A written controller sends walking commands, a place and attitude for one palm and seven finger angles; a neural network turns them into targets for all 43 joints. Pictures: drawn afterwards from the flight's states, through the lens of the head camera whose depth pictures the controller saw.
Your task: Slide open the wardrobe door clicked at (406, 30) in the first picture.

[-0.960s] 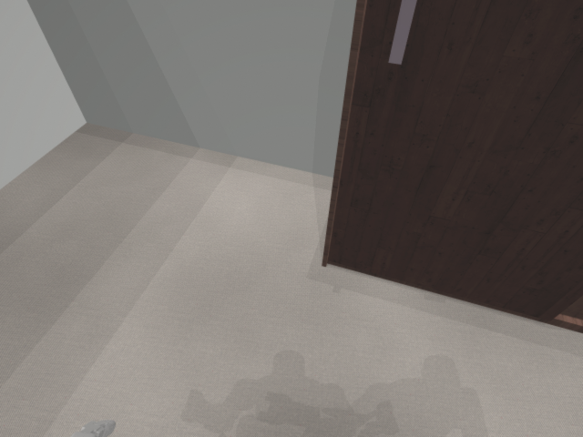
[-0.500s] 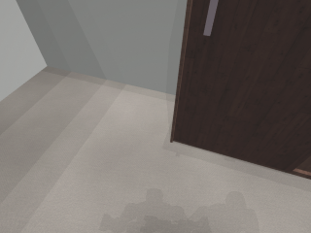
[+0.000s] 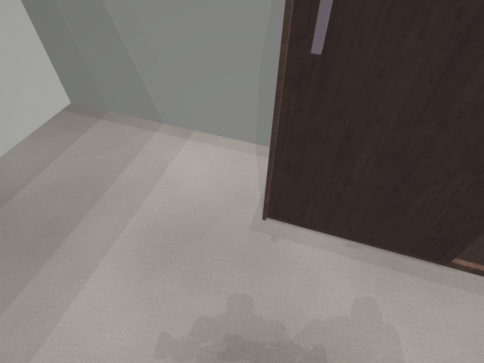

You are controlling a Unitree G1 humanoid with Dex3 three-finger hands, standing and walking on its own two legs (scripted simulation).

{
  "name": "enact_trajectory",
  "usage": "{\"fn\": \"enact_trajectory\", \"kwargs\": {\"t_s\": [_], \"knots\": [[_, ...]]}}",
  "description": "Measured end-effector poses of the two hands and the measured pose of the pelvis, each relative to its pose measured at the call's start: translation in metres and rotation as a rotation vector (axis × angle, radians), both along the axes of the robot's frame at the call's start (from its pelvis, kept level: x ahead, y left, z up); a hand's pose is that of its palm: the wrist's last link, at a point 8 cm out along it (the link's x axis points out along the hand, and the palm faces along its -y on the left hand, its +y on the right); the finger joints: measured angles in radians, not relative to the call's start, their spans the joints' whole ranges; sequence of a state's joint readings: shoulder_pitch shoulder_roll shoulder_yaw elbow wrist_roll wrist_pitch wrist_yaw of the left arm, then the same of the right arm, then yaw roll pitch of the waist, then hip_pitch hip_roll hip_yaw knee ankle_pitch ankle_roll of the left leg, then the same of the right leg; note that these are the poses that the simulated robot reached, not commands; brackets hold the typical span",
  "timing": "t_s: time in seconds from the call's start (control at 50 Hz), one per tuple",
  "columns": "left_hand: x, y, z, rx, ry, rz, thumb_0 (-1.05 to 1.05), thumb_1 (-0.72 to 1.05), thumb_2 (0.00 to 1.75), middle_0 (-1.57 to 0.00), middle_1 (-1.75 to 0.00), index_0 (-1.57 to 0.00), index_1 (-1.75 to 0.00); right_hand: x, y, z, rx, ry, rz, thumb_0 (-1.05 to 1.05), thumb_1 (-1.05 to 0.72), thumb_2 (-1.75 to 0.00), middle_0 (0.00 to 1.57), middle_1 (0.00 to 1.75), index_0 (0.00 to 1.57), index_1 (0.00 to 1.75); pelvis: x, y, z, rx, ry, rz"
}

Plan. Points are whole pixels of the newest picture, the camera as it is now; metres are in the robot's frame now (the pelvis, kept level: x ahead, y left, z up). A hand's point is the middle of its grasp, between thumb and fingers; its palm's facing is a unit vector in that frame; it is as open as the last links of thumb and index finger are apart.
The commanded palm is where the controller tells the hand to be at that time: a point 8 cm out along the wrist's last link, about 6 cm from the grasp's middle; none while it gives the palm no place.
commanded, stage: look at it before walking up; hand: left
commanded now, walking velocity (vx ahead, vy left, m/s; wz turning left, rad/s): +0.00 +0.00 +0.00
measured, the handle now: (323, 17) +0.86 -0.16 +0.21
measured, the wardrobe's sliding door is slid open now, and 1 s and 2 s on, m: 0.00 0.00 0.00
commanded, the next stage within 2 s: turn to face it in 0.58 s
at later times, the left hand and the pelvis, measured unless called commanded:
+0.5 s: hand out of the picture +0.09 +0.25 -0.16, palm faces -0.03 -0.94 -0.34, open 7.4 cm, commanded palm none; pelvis +0.01 +0.01 +0.00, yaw +0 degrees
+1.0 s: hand out of the picture +0.08 +0.23 -0.17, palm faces -0.08 -0.95 -0.29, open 7.4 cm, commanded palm none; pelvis +0.00 +0.01 -0.01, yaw -5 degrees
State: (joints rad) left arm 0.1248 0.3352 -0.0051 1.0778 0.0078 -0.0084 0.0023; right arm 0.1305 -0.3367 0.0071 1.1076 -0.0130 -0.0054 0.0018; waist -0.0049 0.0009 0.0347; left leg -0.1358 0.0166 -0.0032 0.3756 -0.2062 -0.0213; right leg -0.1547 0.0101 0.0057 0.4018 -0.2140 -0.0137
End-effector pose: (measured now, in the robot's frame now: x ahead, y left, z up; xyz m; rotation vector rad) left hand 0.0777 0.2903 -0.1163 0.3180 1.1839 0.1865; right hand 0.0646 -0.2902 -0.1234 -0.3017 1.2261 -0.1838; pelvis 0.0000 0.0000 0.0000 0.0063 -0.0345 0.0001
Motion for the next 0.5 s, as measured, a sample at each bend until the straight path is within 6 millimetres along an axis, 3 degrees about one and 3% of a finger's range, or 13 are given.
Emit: {"fn": "enact_trajectory", "kwargs": {"t_s": [0.5], "knots": [[0.001, 0.009, -0.002, -0.001, 0.021, 0.004, 0.01, 0.90, 0.89, -0.20, -0.30, -0.21, -0.30, 0.017, 0.007, 0.005, -0.008, -0.016, 0.005, 0.01, -0.90, -0.90, 0.20, 0.30, 0.20, 0.30, 0.007, 0.007, 0.001, -0.002, 0.004, -0.004]]}}
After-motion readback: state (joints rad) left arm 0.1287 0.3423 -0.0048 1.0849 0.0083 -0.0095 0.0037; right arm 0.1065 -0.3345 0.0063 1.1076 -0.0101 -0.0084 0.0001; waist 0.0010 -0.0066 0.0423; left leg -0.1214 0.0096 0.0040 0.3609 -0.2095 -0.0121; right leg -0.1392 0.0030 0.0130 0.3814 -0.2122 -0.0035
